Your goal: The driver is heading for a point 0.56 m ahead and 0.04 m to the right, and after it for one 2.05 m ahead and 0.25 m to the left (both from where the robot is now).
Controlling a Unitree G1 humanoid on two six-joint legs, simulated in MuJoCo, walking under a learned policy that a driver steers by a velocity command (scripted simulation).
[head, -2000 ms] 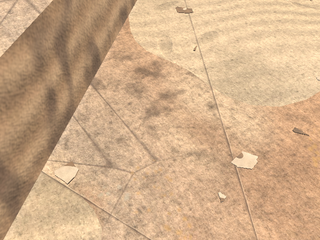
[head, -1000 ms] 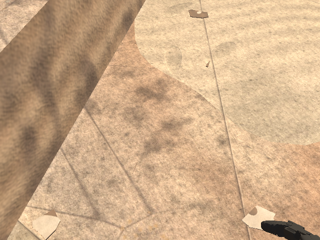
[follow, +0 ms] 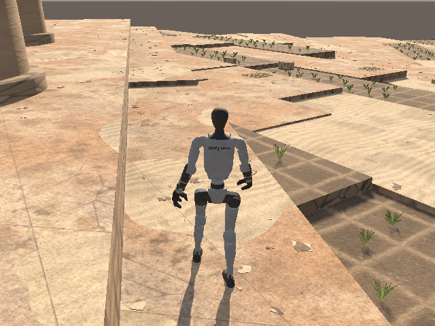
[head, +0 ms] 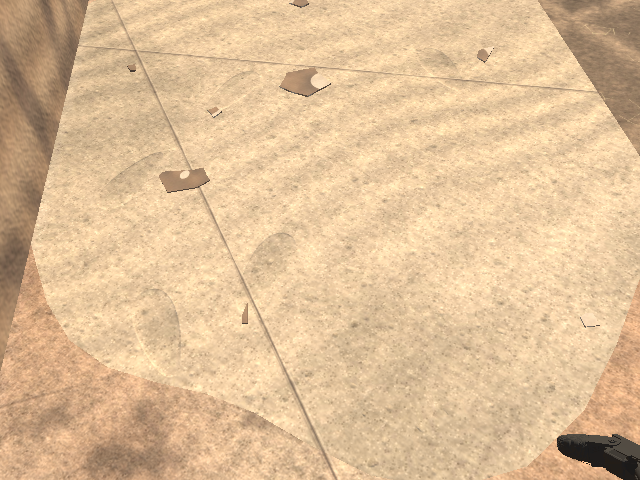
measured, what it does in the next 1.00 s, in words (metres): walks ahead: left foot, then right foot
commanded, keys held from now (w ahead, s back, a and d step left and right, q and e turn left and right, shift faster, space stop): w+e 0.32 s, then w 0.28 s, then q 0.40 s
